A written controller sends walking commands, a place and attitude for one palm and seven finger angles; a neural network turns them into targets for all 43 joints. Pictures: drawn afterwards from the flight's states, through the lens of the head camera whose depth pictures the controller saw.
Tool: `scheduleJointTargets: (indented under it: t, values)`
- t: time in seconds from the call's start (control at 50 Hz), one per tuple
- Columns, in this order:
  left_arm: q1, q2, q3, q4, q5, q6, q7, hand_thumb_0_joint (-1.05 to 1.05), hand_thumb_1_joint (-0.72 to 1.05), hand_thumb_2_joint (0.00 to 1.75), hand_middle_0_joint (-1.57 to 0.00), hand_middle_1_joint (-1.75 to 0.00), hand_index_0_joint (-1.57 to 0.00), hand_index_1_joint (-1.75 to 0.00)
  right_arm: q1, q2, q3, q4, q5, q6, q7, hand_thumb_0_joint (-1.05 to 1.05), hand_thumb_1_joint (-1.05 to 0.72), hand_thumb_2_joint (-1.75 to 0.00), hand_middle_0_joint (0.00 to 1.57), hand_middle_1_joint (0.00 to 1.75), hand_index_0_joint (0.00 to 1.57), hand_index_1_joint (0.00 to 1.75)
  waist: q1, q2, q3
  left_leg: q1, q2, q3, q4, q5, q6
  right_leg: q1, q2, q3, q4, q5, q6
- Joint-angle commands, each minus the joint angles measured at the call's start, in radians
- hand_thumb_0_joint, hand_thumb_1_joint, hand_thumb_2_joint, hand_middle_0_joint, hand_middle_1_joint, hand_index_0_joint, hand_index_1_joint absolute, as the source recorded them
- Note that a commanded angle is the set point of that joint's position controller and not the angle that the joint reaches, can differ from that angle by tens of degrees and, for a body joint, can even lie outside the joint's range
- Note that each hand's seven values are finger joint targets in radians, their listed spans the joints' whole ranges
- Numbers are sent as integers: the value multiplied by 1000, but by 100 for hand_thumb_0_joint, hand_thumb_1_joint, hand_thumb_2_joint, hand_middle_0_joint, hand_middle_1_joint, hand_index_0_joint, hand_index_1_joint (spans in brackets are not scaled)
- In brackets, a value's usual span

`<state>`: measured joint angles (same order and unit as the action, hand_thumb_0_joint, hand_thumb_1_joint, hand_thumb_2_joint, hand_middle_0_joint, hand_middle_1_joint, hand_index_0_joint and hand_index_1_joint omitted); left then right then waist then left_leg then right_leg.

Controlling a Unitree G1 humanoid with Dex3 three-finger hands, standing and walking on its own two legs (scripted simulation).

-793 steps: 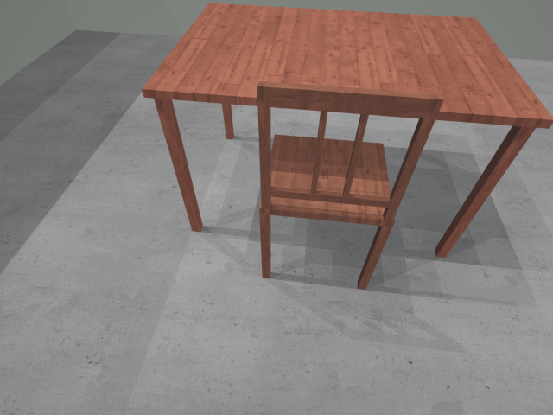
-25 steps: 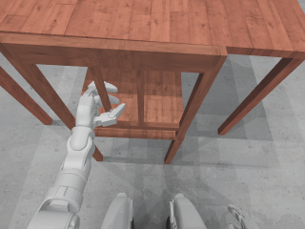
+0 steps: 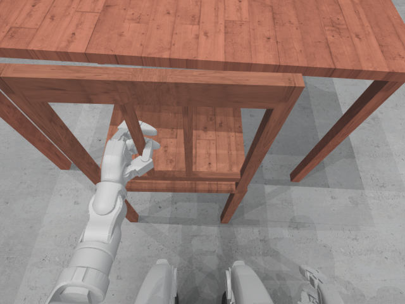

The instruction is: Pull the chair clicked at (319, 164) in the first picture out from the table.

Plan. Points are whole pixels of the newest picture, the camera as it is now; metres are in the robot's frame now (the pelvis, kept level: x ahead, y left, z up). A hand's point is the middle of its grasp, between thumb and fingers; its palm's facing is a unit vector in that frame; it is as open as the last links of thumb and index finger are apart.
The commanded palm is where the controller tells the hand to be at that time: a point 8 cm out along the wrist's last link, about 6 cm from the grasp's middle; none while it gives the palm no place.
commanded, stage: hook a spindle and tug to test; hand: left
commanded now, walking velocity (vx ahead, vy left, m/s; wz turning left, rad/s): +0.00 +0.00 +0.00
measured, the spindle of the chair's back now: (140, 145) +0.42 +0.13 +0.01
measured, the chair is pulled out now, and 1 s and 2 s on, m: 0.02 0.12 0.20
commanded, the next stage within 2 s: step backward, pulling the chair out in 0.22 s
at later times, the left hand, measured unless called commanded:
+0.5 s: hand (144, 172) +0.35 +0.11 +0.03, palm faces -0.06 -0.99 -0.13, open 5.1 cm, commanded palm +0.34 +0.16 +0.04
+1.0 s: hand (141, 201) +0.30 +0.11 +0.04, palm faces -0.10 -0.98 -0.14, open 4.9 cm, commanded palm +0.29 +0.16 +0.04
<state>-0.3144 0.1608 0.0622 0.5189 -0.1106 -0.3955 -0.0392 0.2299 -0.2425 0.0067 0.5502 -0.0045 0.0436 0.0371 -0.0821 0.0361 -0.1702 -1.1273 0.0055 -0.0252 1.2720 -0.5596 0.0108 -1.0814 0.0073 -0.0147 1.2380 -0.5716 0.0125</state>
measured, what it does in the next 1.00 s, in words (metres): rises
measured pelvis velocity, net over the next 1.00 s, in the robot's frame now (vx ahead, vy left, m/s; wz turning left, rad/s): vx -0.02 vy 0.01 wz -0.08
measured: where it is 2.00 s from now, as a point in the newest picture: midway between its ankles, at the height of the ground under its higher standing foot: outside the picture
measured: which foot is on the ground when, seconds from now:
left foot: down 0.00-1.00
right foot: down 0.00-1.00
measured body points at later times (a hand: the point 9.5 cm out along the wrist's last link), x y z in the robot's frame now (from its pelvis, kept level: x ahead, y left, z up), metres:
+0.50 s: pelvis +0.01 +0.00 +0.06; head +0.10 -0.01 +0.51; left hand +0.35 +0.16 +0.04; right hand +0.13 -0.23 -0.06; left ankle +0.02 +0.11 -0.62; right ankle +0.00 -0.13 -0.62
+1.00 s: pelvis -0.02 +0.01 +0.11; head +0.05 +0.00 +0.55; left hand +0.30 +0.16 +0.05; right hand +0.06 -0.26 -0.01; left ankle +0.02 +0.11 -0.62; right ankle +0.01 -0.13 -0.62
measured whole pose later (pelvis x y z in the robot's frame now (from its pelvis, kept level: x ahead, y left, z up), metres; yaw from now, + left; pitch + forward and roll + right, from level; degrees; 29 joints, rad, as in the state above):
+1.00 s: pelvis -0.02 +0.01 +0.11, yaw -5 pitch +4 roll -1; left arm -0.25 0.16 -0.01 0.81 -0.07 -0.19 0.07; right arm 0.21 -0.23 0.00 0.59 0.05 0.19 -0.12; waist -0.06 0.01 0.09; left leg -0.39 0.03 0.08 0.53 -0.22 0.02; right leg -0.38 0.02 0.06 0.49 -0.18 0.02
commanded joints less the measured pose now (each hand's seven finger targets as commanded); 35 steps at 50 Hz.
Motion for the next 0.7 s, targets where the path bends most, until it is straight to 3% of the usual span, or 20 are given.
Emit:
scheduleJointTargets:
  t: [0.0, 0.02, 0.06, 0.12, 0.2, 0.24, 0.28, 0.3, 0.32, 0.34, 0.36, 0.38, 0.42, 0.46, 0.48, 0.5, 0.52, 0.54, 0.58, 0.68]
  values:
    - [-163, 99, 16, -236, 5, -84, -17, 0, 90, 90, -50, -145, -50, -145, 38, -142, -60, -108, 3, -40, -16, 0, -90, -90, 20, 30, 20, 30, -4, -32, -411, 319, 0, -6, -131, 399, 11, 230, 1, -15, -147, 418, -47]
    - [-154, 122, 36, -246, 5, -87, -17, 0, 90, 90, -50, -145, -50, -145, 37, -145, -60, -107, 2, -41, -19, 0, -90, -90, 20, 30, 20, 30, 1, -32, -413, 316, -1, -5, -126, 409, 11, 236, 1, -12, -140, 431, -47]
    - [-116, 92, 9, -284, 3, -90, -22, 0, 90, 90, -50, -145, -50, -145, 28, -138, -59, -118, 3, -44, -16, 0, -90, -90, 20, 30, 20, 30, 12, 11, -430, 356, -1, -8, -136, 432, 5, 231, -1, -16, -136, 430, -49]
    - [-79, 85, -3, -310, -1, -83, -19, 0, 90, 90, -50, -145, -50, -145, 24, -137, -60, -123, 5, -46, -17, 0, -90, -90, 20, 30, 20, 30, 11, 11, -419, 367, 4, -14, -133, 451, 5, 218, 0, -20, -133, 432, -50]
    - [-127, 78, -18, -302, 3, -82, -11, 0, 90, 90, -50, -145, -50, -145, 15, -140, -56, -114, 5, -48, -23, 0, -90, -90, 20, 30, 20, 30, -10, -19, -378, 331, 3, -19, -126, 388, 7, 187, -1, -22, -137, 382, -46]
    - [-165, 82, -20, -328, 8, -90, -10, 0, 90, 90, -50, -145, -50, -145, 12, -141, -58, -110, 2, -54, -29, 0, -90, -90, 20, 30, 20, 30, -8, 10, -406, 348, 2, -21, -119, 397, 7, 180, -4, -19, -129, 384, -47]
    - [-173, 85, -16, -307, 10, -87, -9, 0, 90, 90, -50, -145, -50, -145, 7, -144, -59, -107, 3, -55, -32, 0, -90, -90, 20, 30, 20, 30, -14, -17, -404, 343, 4, -24, -115, 380, 6, 166, -4, -23, -128, 365, -45]
    - [-220, 56, -52, -336, 11, -88, -9, 0, 90, 90, -50, -145, -50, -145, 3, -142, -58, -108, 4, -57, -33, 0, -90, -90, 20, 30, 20, 30, -20, 15, -416, 368, 4, -31, -118, 378, 5, 150, -5, -24, -129, 350, -45]
    - [-280, 320, 87, -465, 83, 16, 79, 0, 90, 90, -50, -145, -50, -145, 105, -111, -50, -181, 55, 33, -70, 0, -90, -90, 20, 30, 20, 30, 42, 55, -617, 720, 15, -4, -345, 406, 19, 584, -52, 70, -335, 445, -58]
    - [-315, 275, 32, -578, 78, 57, 106, 0, 90, 90, -50, -145, -50, -145, 107, -104, -62, -208, 67, 54, -96, 0, -90, -90, 20, 30, 20, 30, 22, 113, -663, 819, 4, 17, -383, 477, 24, 680, -59, 89, -390, 600, -50]
    - [-229, 257, 31, -486, 83, 104, 121, 0, 90, 90, -50, -145, -50, -145, 70, -99, -55, -200, 71, 67, -111, 0, -90, -90, 20, 30, 20, 30, 17, 147, -584, 805, 14, 2, -411, 520, 15, 654, -69, 80, -394, 628, -50]
    - [-138, 186, -12, -330, 81, 152, 125, 0, 90, 90, -50, -145, -50, -145, 43, -89, -43, -181, 75, 83, -116, 0, -90, -90, 20, 30, 20, 30, 18, 95, -459, 758, 35, -17, -453, 425, 17, 619, -70, 71, -430, 520, -39]
    - [-134, 139, -55, -162, 81, 201, 135, 0, 90, 90, -50, -145, -50, -145, 33, -97, -27, -143, 78, 104, -143, 0, -90, -90, 20, 30, 20, 30, 15, -15, -259, 661, 56, -47, -526, 372, 33, 642, -74, 75, -488, 526, -30]
    - [-209, 149, -56, -55, 84, 212, 140, 0, 90, 90, -50, -145, -50, -145, 30, -111, -24, -98, 78, 107, -158, 0, -90, -90, 20, 30, 20, 30, 15, -88, -147, 672, 82, -56, -587, 423, 32, 692, -95, 105, -557, 637, -17]
    - [-260, 152, -57, -11, 80, 207, 138, 0, 90, 90, -50, -145, -50, -145, 30, -115, -26, -81, 77, 104, -162, 0, -90, -90, 20, 30, 20, 30, 16, -116, -131, 709, 94, -50, -612, 424, 29, 713, -107, 118, -601, 652, -7]
    - [-294, 148, -62, 35, 80, 199, 135, 0, 90, 90, -50, -145, -50, -145, 31, -118, -27, -63, 77, 98, -169, 0, -90, -90, 20, 30, 20, 30, 15, -100, -115, 749, 104, -50, -637, 478, 27, 727, -113, 121, -622, 702, -6]
    - [-338, 186, -37, 51, 86, 187, 136, 0, 90, 90, -50, -145, -50, -145, 32, -125, -33, -50, 72, 92, -176, 0, -90, -90, 20, 30, 20, 30, 18, -29, -118, 798, 112, -44, -660, 560, 24, 734, -117, 120, -632, 763, -4]
    - [-329, 164, -52, 101, 91, 185, 132, 0, 90, 90, -50, -145, -50, -145, 46, -120, -32, -35, 70, 91, -176, 0, -90, -90, 20, 30, 20, 30, 16, 21, -134, 850, 124, -43, -675, 666, 20, 756, -112, 102, -629, 809, -4]
    - [-313, 154, -58, 161, 91, 180, 120, 0, 90, 90, -50, -145, -50, -145, 54, -121, -41, -24, 65, 92, -174, 0, -90, -90, 20, 30, 20, 30, 23, 38, -157, 926, 155, -54, -689, 810, 19, 787, -104, 93, -646, 838, -7]
    - [-223, 149, -52, 188, 89, 161, 109, 0, 90, 90, -50, -145, -50, -145, 30, -119, -53, -42, 57, 109, -163, 0, -90, -90, 20, 30, 20, 30, 40, 74, -173, 969, 187, -57, -748, 829, 15, 855, -100, 88, -683, 802, -20]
